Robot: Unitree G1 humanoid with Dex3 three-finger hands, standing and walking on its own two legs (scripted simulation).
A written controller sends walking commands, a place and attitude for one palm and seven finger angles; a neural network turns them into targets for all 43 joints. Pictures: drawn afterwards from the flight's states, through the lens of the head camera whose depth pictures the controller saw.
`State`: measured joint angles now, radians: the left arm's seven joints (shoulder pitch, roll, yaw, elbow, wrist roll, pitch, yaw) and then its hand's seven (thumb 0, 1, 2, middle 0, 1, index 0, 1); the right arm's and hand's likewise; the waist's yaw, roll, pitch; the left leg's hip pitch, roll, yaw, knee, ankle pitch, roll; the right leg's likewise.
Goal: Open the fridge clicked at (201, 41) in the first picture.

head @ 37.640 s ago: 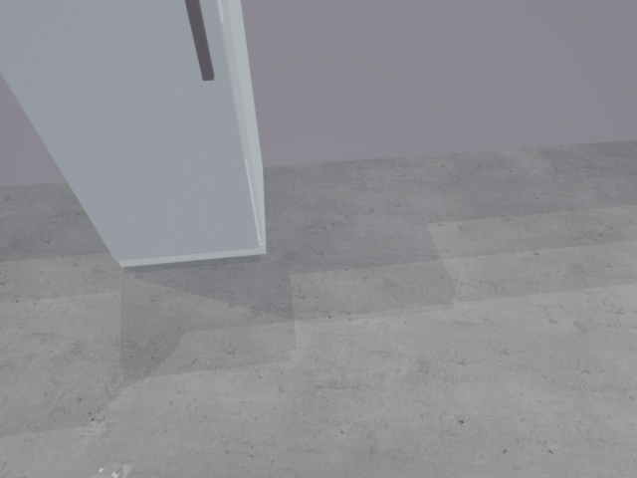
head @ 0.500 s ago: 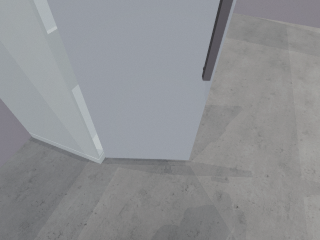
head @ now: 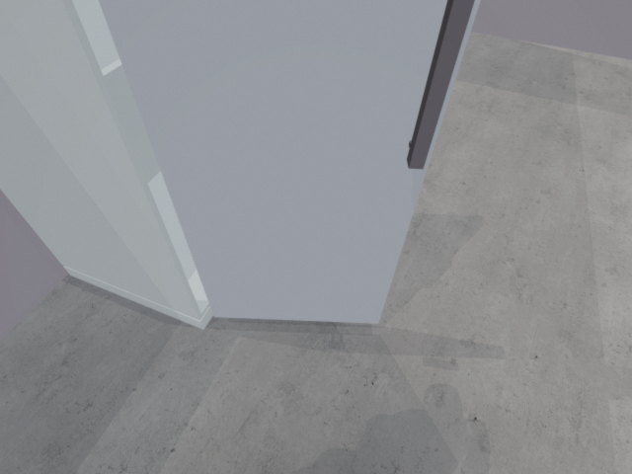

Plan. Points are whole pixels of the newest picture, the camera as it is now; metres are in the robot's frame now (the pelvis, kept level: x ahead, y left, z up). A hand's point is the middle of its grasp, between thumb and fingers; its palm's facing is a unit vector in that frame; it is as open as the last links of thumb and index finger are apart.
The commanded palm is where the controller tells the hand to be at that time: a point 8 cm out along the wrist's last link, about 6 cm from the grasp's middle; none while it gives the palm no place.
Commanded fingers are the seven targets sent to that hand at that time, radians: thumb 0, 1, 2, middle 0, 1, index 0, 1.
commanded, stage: look to check the result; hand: right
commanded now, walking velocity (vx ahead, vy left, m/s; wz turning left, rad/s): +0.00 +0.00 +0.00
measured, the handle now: (437, 65) +0.65 -0.13 +0.21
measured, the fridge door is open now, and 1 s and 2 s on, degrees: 70 70 70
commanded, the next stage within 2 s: stand and wait in 0.48 s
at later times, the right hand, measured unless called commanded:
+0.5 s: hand out of the picture +0.02 -0.16 -0.18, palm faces +0.00 +0.98 -0.20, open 7.4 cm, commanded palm none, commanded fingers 0.00 -0.90 -0.90 0.20 0.30 0.20 0.30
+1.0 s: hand out of the picture +0.03 -0.17 -0.18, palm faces +0.00 +0.98 -0.19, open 7.4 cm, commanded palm none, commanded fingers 0.00 -0.90 -0.90 0.20 0.30 0.20 0.30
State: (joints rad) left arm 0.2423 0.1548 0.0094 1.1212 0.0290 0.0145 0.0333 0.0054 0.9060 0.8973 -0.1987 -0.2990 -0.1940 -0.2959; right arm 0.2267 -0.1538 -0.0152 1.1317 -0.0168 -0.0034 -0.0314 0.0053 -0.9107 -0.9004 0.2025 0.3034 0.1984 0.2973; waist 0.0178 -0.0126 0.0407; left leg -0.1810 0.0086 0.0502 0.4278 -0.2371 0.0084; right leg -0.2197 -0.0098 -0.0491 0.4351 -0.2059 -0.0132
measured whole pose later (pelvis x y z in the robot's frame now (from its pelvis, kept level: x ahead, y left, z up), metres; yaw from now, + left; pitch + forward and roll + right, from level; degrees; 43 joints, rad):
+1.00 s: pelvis +0.02 +0.01 +0.00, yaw +1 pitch -1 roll +0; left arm 0.24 0.14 0.01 1.15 0.03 0.01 0.04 0.01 0.91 0.90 -0.20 -0.30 -0.19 -0.30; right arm 0.24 -0.16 -0.01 1.14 -0.01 -0.01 -0.03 0.01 -0.91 -0.90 0.20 0.30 0.20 0.30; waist 0.02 0.00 0.05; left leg -0.13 -0.01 0.04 0.39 -0.24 0.02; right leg -0.17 -0.03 -0.05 0.41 -0.22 0.00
